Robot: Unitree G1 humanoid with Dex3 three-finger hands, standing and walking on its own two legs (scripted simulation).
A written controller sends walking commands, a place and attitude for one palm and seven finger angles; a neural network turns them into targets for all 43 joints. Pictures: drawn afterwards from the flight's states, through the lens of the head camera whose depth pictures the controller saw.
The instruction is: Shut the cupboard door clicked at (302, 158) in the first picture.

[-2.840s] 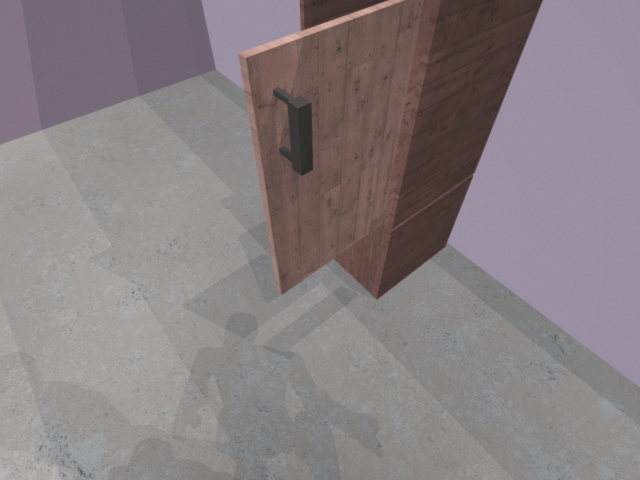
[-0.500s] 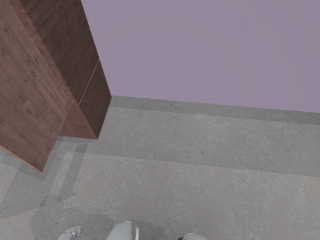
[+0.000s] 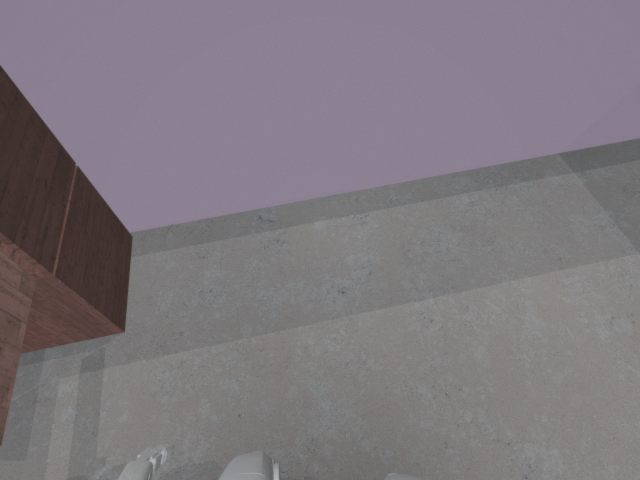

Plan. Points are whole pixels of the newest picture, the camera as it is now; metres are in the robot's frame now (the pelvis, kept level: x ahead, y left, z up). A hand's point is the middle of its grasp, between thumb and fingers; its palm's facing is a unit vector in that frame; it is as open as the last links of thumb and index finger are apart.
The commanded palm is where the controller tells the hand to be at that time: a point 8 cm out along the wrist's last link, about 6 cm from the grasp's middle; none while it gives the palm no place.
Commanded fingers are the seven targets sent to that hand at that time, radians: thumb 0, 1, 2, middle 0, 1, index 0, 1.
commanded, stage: walk around to get in front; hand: left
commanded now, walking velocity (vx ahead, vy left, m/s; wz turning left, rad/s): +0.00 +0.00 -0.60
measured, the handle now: out of the picture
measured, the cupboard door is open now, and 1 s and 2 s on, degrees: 91 91 91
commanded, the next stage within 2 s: none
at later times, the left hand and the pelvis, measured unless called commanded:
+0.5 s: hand (220, 442) +0.18 +0.16 -0.15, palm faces -0.28 -0.93 -0.22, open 7.4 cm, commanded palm none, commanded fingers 0.00 0.90 0.90 -0.20 -0.30 -0.20 -0.30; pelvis +0.02 -0.01 +0.01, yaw -18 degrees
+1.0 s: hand (264, 406) +0.23 +0.11 -0.16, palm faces -0.51 -0.84 -0.19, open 7.4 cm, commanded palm none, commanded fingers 0.00 0.90 0.90 -0.20 -0.30 -0.20 -0.30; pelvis +0.04 -0.02 +0.01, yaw -35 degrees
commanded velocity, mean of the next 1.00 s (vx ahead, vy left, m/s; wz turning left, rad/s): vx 0.00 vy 0.00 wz -0.60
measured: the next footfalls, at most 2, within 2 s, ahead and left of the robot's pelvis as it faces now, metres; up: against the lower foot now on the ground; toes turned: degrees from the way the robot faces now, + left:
left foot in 0.24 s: +0.08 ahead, +0.13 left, +0.00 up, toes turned -4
right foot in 0.54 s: +0.01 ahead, -0.14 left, +0.00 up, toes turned -24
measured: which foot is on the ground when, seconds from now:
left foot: up 0.00-0.22, down 0.24-0.54, up 0.56-0.84, down 0.86-1.00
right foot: down 0.00-0.22, up 0.24-0.52, down 0.54-0.86, up 0.88-1.00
